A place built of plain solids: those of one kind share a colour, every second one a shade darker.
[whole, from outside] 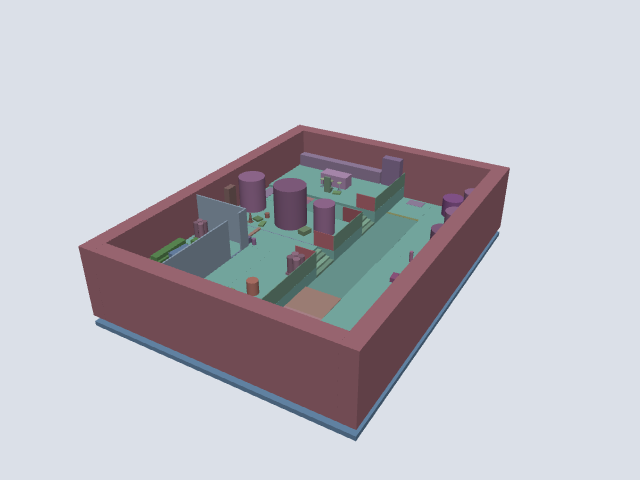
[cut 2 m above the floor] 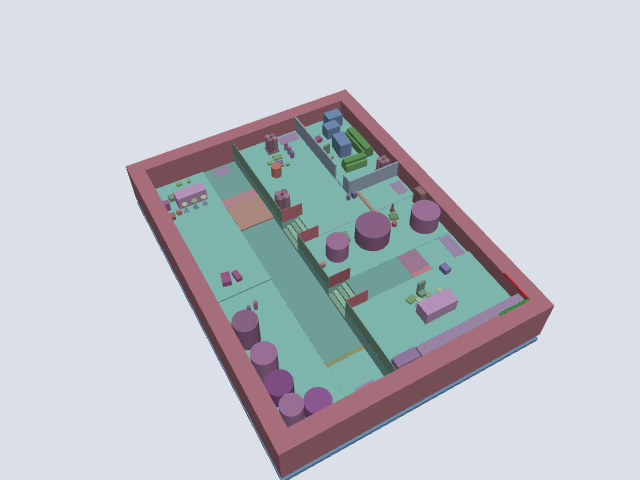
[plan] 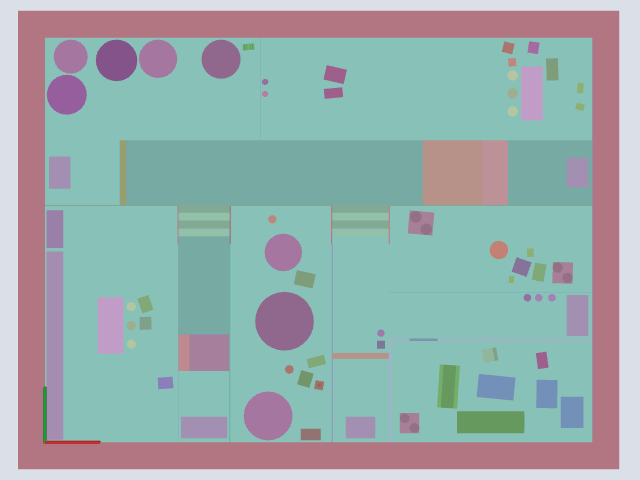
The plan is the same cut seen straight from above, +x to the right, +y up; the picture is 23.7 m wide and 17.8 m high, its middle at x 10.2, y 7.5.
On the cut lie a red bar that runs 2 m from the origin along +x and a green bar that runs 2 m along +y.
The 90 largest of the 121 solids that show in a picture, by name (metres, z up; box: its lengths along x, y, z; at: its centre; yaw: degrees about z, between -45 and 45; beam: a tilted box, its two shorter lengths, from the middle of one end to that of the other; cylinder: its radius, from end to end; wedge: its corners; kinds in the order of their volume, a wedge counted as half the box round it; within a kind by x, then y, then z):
{
 "wall_1": {"box": [1.0, 15.0, 4.6], "at": [-0.5, 7.5, 1.3]},
 "wall_2": {"box": [22.3, 1.0, 4.6], "at": [10.15, -0.5, 1.3]},
 "wall_3": {"box": [22.3, 1.0, 4.6], "at": [10.15, 15.5, 1.3]},
 "wall_4": {"box": [1.0, 15.0, 4.6], "at": [20.8, 7.5, 1.3]},
 "floor_1": {"box": [2.78, 2.4, 1.0], "at": [1.39, 10.0, -0.5]},
 "floor_2": {"box": [4.95, 8.8, 1.18], "at": [2.48, 4.4, 0.36]},
 "floor_3": {"box": [8.0, 3.8, 1.0], "at": [4.0, 13.1, -0.5]},
 "floor_4": {"box": [1.9, 2.64, 1.0], "at": [5.9, 1.32, 0.28]},
 "floor_5": {"box": [1.9, 3.64, 1.0], "at": [5.9, 5.82, 0.28]},
 "floor_6": {"box": [3.8, 8.8, 1.0], "at": [8.75, 4.4, 0.28]},
 "floor_7": {"box": [1.6, 3.8, 1.0], "at": [8.8, 13.1, -0.5]},
 "floor_8": {"box": [17.28, 2.4, 1.0], "at": [11.66, 10.0, -0.5]},
 "floor_9": {"box": [2.1, 7.64, 1.0], "at": [11.7, 3.82, 0.28]},
 "floor_10": {"box": [10.7, 3.8, 1.1], "at": [14.95, 13.1, -0.45]},
 "floor_11": {"box": [7.55, 3.85, 1.0], "at": [16.52, 1.93, 0.28]},
 "floor_12": {"box": [7.55, 1.7, 1.0], "at": [16.52, 4.7, 0.28]},
 "floor_13": {"box": [7.55, 3.25, 1.0], "at": [16.52, 7.17, 0.28]},
 "floor_base_1": {"box": [22.3, 17.0, 0.3], "at": [10.15, 7.5, -1.57]},
 "vat_1": {"cylinder": 0.63, "from": [0.96, 14.3, 0.0], "to": [0.96, 14.3, 2.14]},
 "vat_2": {"cylinder": 0.71, "from": [4.2, 14.22, 0.0], "to": [4.2, 14.22, 2.08]},
 "vat_3": {"cylinder": 0.72, "from": [6.53, 14.21, 0.0], "to": [6.53, 14.21, 1.89]},
 "vat_4": {"cylinder": 0.91, "from": [8.28, 0.97, 0.78], "to": [8.28, 0.97, 3.12]},
 "vat_5": {"cylinder": 0.69, "from": [8.84, 7.04, 0.78], "to": [8.84, 7.04, 2.84]},
 "vat_6": {"cylinder": 1.09, "from": [8.88, 4.49, 0.78], "to": [8.88, 4.49, 3.54]},
 "tank_low_1": {"cylinder": 0.74, "from": [0.81, 12.89, 0.0], "to": [0.81, 12.89, 1.27]},
 "tank_low_2": {"cylinder": 0.77, "from": [2.66, 14.16, 0.0], "to": [2.66, 14.16, 1.27]},
 "counter_1": {"box": [0.62, 6.98, 0.9], "at": [0.37, 3.58, 1.41]},
 "island_1": {"box": [0.95, 2.1, 0.9], "at": [2.44, 4.33, 1.41]},
 "island_2": {"box": [0.8, 2.0, 0.93], "at": [18.06, 12.94, 0.56]},
 "pallet_load_1": {"box": [1.37, 0.86, 1.14], "at": [16.73, 2.04, 1.34], "yaw": -5.6},
 "pallet_load_2": {"box": [0.78, 1.05, 0.89], "at": [18.61, 1.79, 1.22], "yaw": -0.7},
 "pallet_load_3": {"box": [0.84, 1.16, 0.96], "at": [19.55, 1.1, 1.25]},
 "step_tread_1": {"box": [1.9, 0.29, 0.84], "at": [5.9, 7.79, 0.2]},
 "step_tread_2": {"box": [1.9, 0.29, 0.69], "at": [5.9, 8.07, 0.12]},
 "step_tread_3": {"box": [1.9, 0.29, 0.54], "at": [5.9, 8.37, 0.04]},
 "step_tread_4": {"box": [1.9, 0.29, 0.38], "at": [5.9, 8.65, -0.04]},
 "step_tread_5": {"box": [2.1, 0.29, 0.84], "at": [11.7, 7.79, 0.2]},
 "step_tread_6": {"box": [2.1, 0.29, 0.69], "at": [11.7, 8.07, 0.12]},
 "step_tread_7": {"box": [2.1, 0.29, 0.54], "at": [11.7, 8.37, 0.04]},
 "step_tread_8": {"box": [2.1, 0.29, 0.38], "at": [11.7, 8.65, -0.04]},
 "part_1": {"box": [0.1, 3.75, 2.65], "at": [12.8, 1.88, 2.05]},
 "part_2": {"box": [0.77, 0.1, 2.65], "at": [13.13, 3.8, 2.05]},
 "part_3": {"box": [5.73, 0.1, 2.65], "at": [17.43, 3.8, 2.05]},
 "cask_row_1": {"box": [0.75, 1.6, 0.58], "at": [14.96, 2.07, 1.06], "yaw": -3.8},
 "cask_row_2": {"box": [0.46, 1.6, 0.23], "at": [14.96, 2.07, 1.47], "yaw": -3.8},
 "cask_row_3": {"box": [2.5, 0.82, 0.6], "at": [16.53, 0.74, 1.07]},
 "cask_row_4": {"box": [2.5, 0.51, 0.24], "at": [16.53, 0.74, 1.5]},
 "floor_hatch_1": {"box": [1.49, 1.36, 1.0], "at": [6.11, 3.32, 0.28]},
 "keg_stack_1": {"cylinder": 0.18, "from": [13.34, 0.53, 0.92], "to": [13.34, 0.53, 1.96]},
 "keg_stack_2": {"cylinder": 0.18, "from": [13.34, 0.89, 0.92], "to": [13.34, 0.89, 1.96]},
 "keg_stack_3": {"box": [0.72, 0.76, 0.19], "at": [13.52, 0.71, 0.82]},
 "keg_stack_4": {"cylinder": 0.18, "from": [13.7, 0.53, 0.92], "to": [13.7, 0.53, 1.96]},
 "keg_stack_5": {"cylinder": 0.18, "from": [13.7, 0.89, 0.92], "to": [13.7, 0.89, 1.96]},
 "keg_stack_6": {"cylinder": 0.21, "from": [13.71, 7.93, 0.92], "to": [13.71, 7.93, 1.94]},
 "keg_stack_7": {"cylinder": 0.21, "from": [13.75, 8.36, 0.92], "to": [13.75, 8.36, 1.94]},
 "keg_stack_8": {"box": [0.92, 0.86, 0.19], "at": [13.95, 8.13, 0.82], "yaw": -5.1},
 "keg_stack_9": {"cylinder": 0.21, "from": [14.14, 7.9, 0.92], "to": [14.14, 7.9, 1.94]},
 "keg_stack_10": {"cylinder": 0.21, "from": [14.18, 8.32, 0.92], "to": [14.18, 8.32, 1.94]},
 "keg_stack_11": {"cylinder": 0.19, "from": [19.01, 6.1, 0.92], "to": [19.01, 6.1, 2.0]},
 "keg_stack_12": {"cylinder": 0.19, "from": [19.02, 6.48, 0.92], "to": [19.02, 6.48, 2.0]},
 "keg_stack_13": {"box": [0.75, 0.79, 0.19], "at": [19.2, 6.28, 0.82], "yaw": -1.6},
 "keg_stack_14": {"cylinder": 0.19, "from": [19.38, 6.09, 0.92], "to": [19.38, 6.09, 2.0]},
 "keg_stack_15": {"cylinder": 0.19, "from": [19.39, 6.46, 0.92], "to": [19.39, 6.46, 2.0]},
 "tall_1": {"box": [0.62, 1.4, 2.1], "at": [0.37, 7.9, 2.0]},
 "step_hump_1": {"box": [2.1, 0.22, 0.15], "at": [11.7, 3.2, 0.8]},
 "step_hump_2": {"box": [2.2, 2.4, 0.17], "at": [15.11, 10.0, 0.04]},
 "rail_rim_1": {"box": [4.95, 0.04, 1.05], "at": [2.48, 8.78, 1.48]},
 "rail_rim_2": {"box": [3.8, 0.04, 1.05], "at": [8.75, 8.78, 1.3]},
 "rail_rim_3": {"box": [7.55, 0.04, 1.05], "at": [16.52, 8.78, 1.3]},
 "control_cabinet_1": {"box": [0.75, 0.43, 2.03], "at": [9.86, 0.28, 1.79]},
 "floor_gap_cover_1": {"box": [0.24, 2.4, 0.8], "at": [2.9, 10.0, -0.4]},
 "floor_hatch_cover_1": {"box": [0.41, 1.36, 0.65], "at": [5.16, 3.32, 0.45]},
 "crate_1": {"box": [0.69, 0.37, 0.28], "at": [10.7, 12.95, 0.24], "yaw": 5.7},
 "crate_2": {"box": [0.77, 0.55, 0.4], "at": [10.76, 13.63, 0.3], "yaw": -12.9},
 "crate_3": {"box": [0.4, 0.6, 0.3], "at": [18.44, 3.04, 0.93], "yaw": 8.0},
 "barrel_1": {"cylinder": 0.34, "from": [16.84, 7.13, 0.77], "to": [16.84, 7.13, 1.6]},
 "rail_1": {"box": [0.04, 1.42, 1.05], "at": [4.93, 8.05, 1.48]},
 "rail_2": {"box": [0.04, 1.42, 1.05], "at": [6.87, 8.05, 1.3]},
 "rail_3": {"box": [0.04, 1.42, 1.05], "at": [10.63, 8.05, 1.3]},
 "rail_4": {"box": [0.04, 1.42, 1.05], "at": [12.77, 8.05, 1.3]},
 "low_mat_1": {"box": [0.8, 1.2, 0.06], "at": [0.55, 10.0, -0.02]},
 "low_mat_2": {"box": [1.72, 0.8, 0.06], "at": [5.9, 0.55, 0.76]},
 "low_mat_3": {"box": [0.8, 1.52, 0.06], "at": [19.75, 4.7, 0.76]},
 "sack_1": {"box": [0.72, 0.54, 0.31], "at": [9.63, 6.04, 0.93], "yaw": -12.4},
 "sack_2": {"box": [0.44, 0.82, 0.28], "at": [18.81, 13.82, 0.24], "yaw": 1.7},
 "ramp_hump_ramp_1": {"wedge": [[16.21, 8.8, -0.05], [16.21, 8.8, 0.12], [16.21, 11.2, -0.05], [16.21, 11.2, 0.12], [17.17, 8.8, -0.05], [17.17, 8.8, 0.0], [17.17, 11.2, -0.05], [17.17, 11.2, 0.0]]},
 "hand_truck_1": {"box": [0.44, 0.48, 0.3], "at": [3.73, 4.41, 1.1], "yaw": 2.1},
 "hand_truck_2": {"box": [0.54, 0.49, 0.29], "at": [16.51, 3.23, 0.92], "yaw": 10.6},
 "bin_1": {"box": [0.39, 0.43, 0.65], "at": [18.12, 14.63, 0.42], "yaw": -8.2},
 "carton_1": {"box": [0.56, 0.43, 0.4], "at": [4.47, 2.2, 1.16], "yaw": 4.1}
}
